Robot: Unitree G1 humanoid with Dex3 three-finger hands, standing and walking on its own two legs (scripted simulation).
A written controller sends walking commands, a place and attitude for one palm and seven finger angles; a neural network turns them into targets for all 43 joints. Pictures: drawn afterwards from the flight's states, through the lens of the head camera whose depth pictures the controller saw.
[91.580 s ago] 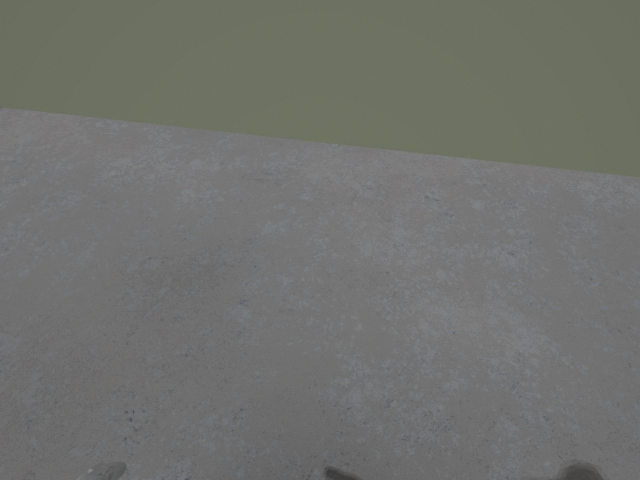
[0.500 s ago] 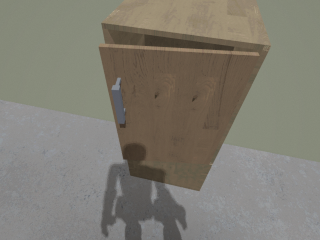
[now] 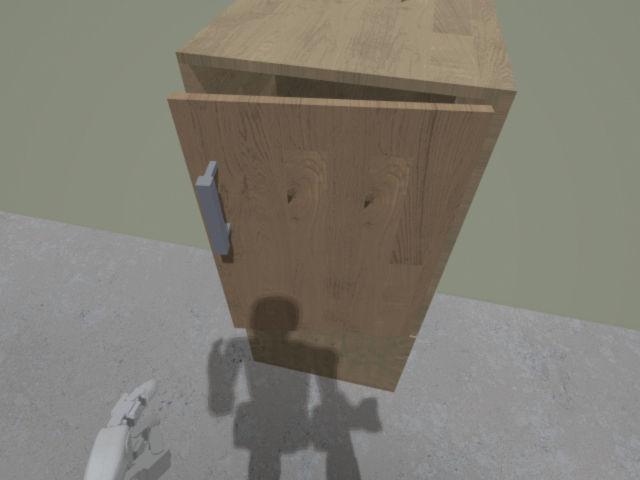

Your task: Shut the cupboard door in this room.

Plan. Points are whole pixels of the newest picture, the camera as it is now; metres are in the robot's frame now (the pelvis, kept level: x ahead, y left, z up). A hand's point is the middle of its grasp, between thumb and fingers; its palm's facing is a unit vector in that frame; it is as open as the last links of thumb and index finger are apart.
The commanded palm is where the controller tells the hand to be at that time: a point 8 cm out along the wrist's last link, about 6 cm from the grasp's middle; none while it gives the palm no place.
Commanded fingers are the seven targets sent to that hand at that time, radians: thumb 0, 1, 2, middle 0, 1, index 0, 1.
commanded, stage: raise the hand and make a fist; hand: left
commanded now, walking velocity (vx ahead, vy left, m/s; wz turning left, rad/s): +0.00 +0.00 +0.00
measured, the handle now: (217, 209) +0.49 +0.18 +0.06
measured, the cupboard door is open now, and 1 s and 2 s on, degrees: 10 10 10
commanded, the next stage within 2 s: bring the fist close to the handle in 1.78 s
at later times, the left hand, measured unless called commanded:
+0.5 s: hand (181, 457) +0.16 +0.16 -0.01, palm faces -0.05 -1.00 -0.04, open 5.1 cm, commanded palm +0.13 +0.23 -0.01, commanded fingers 0.00 0.90 0.90 -0.79 -0.94 -0.79 -0.94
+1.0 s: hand (150, 428) +0.18 +0.19 +0.02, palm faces -0.01 -1.00 -0.04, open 3.2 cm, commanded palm +0.16 +0.25 +0.03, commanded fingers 0.00 0.90 0.90 -1.25 -1.44 -1.25 -1.44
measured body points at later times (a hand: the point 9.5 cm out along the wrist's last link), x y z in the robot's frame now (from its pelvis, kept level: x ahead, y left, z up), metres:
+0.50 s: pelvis -0.04 -0.03 -0.08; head +0.02 -0.02 +0.36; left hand +0.16 +0.22 -0.01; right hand +0.18 -0.24 -0.15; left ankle +0.01 +0.10 -0.73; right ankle -0.01 -0.12 -0.73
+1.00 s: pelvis -0.03 +0.01 -0.05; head +0.01 +0.02 +0.40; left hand +0.18 +0.25 +0.03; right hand +0.16 -0.23 -0.11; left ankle +0.01 +0.10 -0.73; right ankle -0.01 -0.12 -0.73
